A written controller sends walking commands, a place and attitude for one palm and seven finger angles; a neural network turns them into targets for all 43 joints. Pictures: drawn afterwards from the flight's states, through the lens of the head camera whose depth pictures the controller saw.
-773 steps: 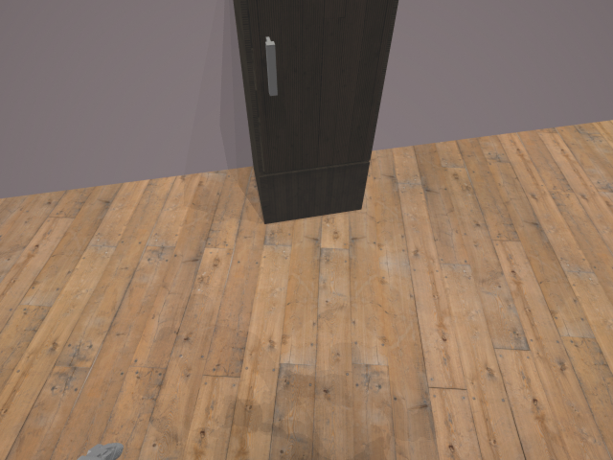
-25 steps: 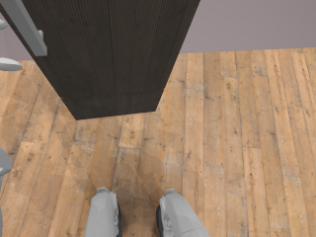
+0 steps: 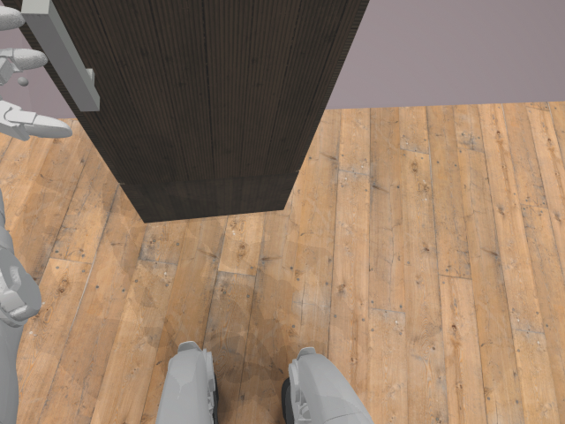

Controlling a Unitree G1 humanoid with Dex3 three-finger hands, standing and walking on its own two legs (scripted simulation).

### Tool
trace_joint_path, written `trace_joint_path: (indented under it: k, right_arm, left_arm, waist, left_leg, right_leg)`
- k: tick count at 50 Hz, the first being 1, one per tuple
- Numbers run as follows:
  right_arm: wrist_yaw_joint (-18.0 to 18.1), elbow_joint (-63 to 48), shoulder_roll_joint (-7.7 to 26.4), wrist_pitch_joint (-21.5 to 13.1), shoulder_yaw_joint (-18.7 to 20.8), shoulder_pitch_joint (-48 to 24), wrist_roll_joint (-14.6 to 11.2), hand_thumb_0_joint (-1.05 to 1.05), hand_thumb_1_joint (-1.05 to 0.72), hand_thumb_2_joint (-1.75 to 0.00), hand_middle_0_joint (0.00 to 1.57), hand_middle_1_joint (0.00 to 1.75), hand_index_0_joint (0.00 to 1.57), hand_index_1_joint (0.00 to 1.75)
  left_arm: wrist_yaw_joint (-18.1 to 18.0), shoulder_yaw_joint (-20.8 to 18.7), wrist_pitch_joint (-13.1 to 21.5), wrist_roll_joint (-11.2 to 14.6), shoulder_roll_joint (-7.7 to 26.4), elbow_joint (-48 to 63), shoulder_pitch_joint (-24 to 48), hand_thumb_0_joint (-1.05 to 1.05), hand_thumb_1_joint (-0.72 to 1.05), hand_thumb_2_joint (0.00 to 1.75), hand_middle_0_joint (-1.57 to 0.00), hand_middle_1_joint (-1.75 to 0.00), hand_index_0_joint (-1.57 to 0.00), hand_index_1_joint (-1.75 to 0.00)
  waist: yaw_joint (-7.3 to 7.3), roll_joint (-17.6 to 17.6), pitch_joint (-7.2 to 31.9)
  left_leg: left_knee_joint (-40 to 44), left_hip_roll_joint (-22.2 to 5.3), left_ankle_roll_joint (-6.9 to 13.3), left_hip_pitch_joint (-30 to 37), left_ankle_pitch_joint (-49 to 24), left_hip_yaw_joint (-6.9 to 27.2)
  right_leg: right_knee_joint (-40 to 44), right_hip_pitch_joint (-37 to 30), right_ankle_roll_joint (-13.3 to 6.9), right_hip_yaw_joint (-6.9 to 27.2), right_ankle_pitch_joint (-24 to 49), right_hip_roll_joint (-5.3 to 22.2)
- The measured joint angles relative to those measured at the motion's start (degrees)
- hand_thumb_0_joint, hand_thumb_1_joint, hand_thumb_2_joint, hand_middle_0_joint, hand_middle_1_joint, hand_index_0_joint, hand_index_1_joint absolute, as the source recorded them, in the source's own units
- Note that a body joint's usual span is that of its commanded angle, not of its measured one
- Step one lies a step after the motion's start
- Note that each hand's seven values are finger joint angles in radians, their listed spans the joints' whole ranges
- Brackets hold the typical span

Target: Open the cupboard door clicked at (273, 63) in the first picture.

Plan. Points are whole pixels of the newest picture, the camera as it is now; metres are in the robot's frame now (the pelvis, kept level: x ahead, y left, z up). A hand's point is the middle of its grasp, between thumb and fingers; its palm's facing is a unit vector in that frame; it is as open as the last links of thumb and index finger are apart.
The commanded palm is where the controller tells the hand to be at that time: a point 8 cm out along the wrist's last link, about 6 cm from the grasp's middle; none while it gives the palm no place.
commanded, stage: slide the fingers in behind the handle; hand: left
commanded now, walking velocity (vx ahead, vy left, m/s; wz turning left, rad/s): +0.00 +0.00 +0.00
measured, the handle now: (68, 49) +0.58 +0.24 +0.08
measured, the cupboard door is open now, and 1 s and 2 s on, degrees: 0 0 0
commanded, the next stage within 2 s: close the thumb around the handle in 1.68 s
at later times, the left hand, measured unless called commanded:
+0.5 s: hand (42, 82) +0.53 +0.26 +0.07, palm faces +0.08 -1.00 +0.00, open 14.0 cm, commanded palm +0.51 +0.28 +0.07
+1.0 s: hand (69, 83) +0.53 +0.23 +0.07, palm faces +0.08 -1.00 +0.00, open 14.0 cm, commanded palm +0.51 +0.25 +0.07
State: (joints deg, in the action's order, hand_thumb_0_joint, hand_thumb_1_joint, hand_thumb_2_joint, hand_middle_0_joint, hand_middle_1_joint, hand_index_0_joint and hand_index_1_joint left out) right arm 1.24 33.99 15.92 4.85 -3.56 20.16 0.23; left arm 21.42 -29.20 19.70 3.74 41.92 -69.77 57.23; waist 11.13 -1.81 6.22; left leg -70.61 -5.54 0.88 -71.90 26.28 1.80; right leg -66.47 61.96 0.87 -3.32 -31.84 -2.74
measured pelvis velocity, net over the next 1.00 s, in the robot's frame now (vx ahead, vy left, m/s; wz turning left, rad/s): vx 0.00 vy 0.00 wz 0.01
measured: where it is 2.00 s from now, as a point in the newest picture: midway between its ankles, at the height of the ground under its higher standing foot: outside the picture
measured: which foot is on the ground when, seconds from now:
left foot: down 0.00-1.00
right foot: down 0.00-1.00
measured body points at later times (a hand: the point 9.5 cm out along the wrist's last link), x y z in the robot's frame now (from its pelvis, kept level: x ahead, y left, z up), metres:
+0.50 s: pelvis +0.00 -0.01 +0.00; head +0.17 +0.04 +0.41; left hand +0.52 +0.31 +0.07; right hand +0.00 -0.27 -0.10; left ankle +0.05 +0.11 -0.63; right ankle -0.01 -0.14 -0.63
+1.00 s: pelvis +0.00 +0.00 +0.00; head +0.16 +0.03 +0.42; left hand +0.52 +0.28 +0.08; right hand +0.00 -0.27 -0.10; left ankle +0.05 +0.11 -0.63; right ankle -0.01 -0.14 -0.63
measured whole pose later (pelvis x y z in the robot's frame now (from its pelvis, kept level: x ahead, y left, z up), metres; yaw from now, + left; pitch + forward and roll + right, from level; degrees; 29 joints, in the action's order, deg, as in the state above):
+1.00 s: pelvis +0.00 +0.00 +0.00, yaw +0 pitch +27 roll -5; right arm -0.1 36.1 14.8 4.1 -2.6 21.6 0.9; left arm 15.4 -26.1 21.5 4.1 34.5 -68.2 56.2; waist 10.8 -2.3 7.0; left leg -70.3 -5.4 0.5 -71.0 26.3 1.6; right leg -66.9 61.5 0.6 -3.0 -32.2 -2.6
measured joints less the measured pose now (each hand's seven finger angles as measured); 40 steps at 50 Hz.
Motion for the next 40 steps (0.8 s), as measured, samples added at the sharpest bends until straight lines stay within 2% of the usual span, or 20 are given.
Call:
trace_joint_path:
  k: [8,16,40]
  right_arm:
    - [0.3,0.3,-0.1,-0.1,-0.5,0.3,-0.4,0.0,-0.9,-0.9,0.21,0.3,0.21,0.3]
    - [0.3,1.3,-0.2,-0.3,-0.4,0.8,-0.5,0.0,-0.9,-0.9,0.21,0.3,0.21,0.3]
    - [-1.0,1.9,-0.9,-0.8,0.6,1.4,0.5,0.0,-0.9,-0.9,0.21,0.3,0.21,0.3]
  left_arm:
    - [0.5,-0.4,-0.2,0.3,1.6,-1.4,0.4,-0.01,-0.49,0.3,-0.3,-1.2,-0.3,-1.2]
    - [0.9,0.0,-0.8,0.8,0.7,-0.8,1.0,-0.01,-0.5,0.3,-0.3,-1.2,-0.3,-1.2]
    - [-4.8,1.9,1.0,0.2,-5.4,1.0,-0.7,-0.01,-0.49,0.3,-0.3,-1.2,-0.3,-1.21]
  waist:
    - [0.0,-0.2,-0.3]
    - [-0.13,-0.1,-0.1]
    - [-0.18,-0.5,0.6]
  left_leg:
    - [-0.6,-0.3,-0.3,-0.7,0.1,0.1]
    - [-1.0,-0.4,-0.5,-1.4,0.1,0.4]
    - [0.2,0.0,-0.3,0.4,0.0,-0.2]
  right_leg:
    - [-1.0,1.0,-0.3,0.0,-0.2,-0.3]
    - [-1.4,1.5,-0.5,-0.3,-0.3,-0.4]
    - [-0.5,0.0,-0.2,0.3,-0.3,0.0]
